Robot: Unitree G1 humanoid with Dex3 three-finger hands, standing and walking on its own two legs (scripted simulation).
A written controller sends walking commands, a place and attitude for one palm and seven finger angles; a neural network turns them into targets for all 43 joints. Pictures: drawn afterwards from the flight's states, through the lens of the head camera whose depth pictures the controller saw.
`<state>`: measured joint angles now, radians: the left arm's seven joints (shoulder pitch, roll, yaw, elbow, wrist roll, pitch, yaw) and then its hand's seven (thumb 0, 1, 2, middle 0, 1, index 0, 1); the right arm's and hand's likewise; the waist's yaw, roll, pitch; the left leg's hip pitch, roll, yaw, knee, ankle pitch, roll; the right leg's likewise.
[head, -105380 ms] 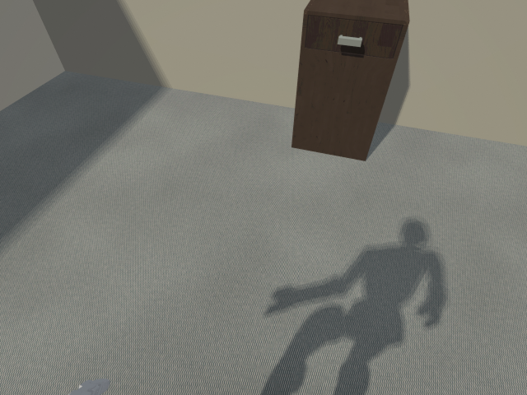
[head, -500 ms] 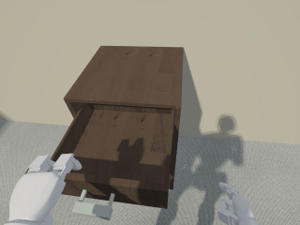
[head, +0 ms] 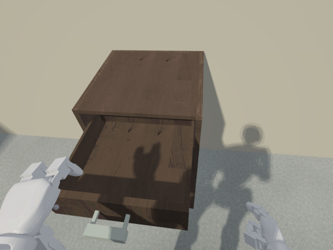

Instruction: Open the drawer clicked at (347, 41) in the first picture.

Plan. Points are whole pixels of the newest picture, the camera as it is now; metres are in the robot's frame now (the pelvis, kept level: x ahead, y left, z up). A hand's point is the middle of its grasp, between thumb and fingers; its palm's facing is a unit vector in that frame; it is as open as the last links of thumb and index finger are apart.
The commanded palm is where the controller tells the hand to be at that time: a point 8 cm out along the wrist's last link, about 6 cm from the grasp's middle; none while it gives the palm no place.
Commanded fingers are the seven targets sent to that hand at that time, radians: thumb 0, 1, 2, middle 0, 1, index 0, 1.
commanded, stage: draw the hand back to the body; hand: left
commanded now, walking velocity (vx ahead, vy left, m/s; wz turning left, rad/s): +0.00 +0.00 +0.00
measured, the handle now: (109, 224) +0.18 +0.20 -0.08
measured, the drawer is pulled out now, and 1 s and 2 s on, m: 0.30 0.30 0.30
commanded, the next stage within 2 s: step back with the hand held close in 0.96 s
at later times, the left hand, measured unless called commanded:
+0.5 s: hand (67, 184) +0.18 +0.22 +0.15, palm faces +0.40 -0.82 -0.42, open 10.9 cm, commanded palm +0.13 +0.26 +0.18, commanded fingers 0.00 0.48 0.72 -0.23 -0.57 -0.23 -0.57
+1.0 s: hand (63, 182) +0.18 +0.22 +0.16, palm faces +0.43 -0.80 -0.41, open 7.5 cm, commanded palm +0.13 +0.26 +0.18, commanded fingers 0.00 0.90 0.90 -0.20 -0.30 -0.20 -0.30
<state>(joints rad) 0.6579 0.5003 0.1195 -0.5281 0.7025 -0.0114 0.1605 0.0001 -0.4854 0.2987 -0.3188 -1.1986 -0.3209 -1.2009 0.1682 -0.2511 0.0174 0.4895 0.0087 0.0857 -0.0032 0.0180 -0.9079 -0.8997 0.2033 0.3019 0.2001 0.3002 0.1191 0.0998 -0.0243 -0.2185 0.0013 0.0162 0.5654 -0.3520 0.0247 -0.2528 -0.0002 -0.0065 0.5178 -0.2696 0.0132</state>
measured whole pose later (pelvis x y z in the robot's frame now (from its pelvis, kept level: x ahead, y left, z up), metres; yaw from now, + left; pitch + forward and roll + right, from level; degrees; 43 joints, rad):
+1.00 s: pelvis +0.01 -0.03 +0.01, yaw +2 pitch -4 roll -1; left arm 0.54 0.31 0.27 -0.46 -0.04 -0.09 0.12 0.02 0.86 0.88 -0.21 -0.32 -0.21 -0.33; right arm 0.18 -0.20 0.01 0.62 0.00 -0.13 -0.08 0.02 -0.91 -0.90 0.20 0.30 0.20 0.30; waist 0.06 0.07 0.02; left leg -0.05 0.02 -0.02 0.40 -0.28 -0.01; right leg -0.09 0.02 -0.05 0.37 -0.22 -0.02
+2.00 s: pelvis -0.08 -0.01 +0.00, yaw +2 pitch +4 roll -2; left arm 0.63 0.41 0.41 -0.64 -0.02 -0.20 0.18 0.02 0.89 0.90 -0.21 -0.30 -0.21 -0.30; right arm 0.22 -0.16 -0.01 0.58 0.00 -0.11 -0.07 0.02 -0.91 -0.90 0.20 0.30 0.20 0.30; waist -0.01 -0.02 0.01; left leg -0.39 0.00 -0.04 0.53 -0.21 0.02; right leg -0.40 0.02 -0.02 0.81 -0.41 0.01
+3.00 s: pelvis -0.28 -0.13 +0.00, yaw +6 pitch +2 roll +2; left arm 0.65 0.36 0.31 -0.57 -0.01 -0.18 0.16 0.02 0.89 0.90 -0.21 -0.30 -0.21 -0.30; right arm 0.27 -0.25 -0.04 0.60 -0.01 -0.12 -0.08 0.02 -0.91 -0.90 0.20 0.30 0.20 0.30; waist -0.03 -0.03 -0.01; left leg -0.12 0.01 0.05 0.38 -0.29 0.03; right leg -0.37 -0.01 -0.15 0.49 -0.17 -0.06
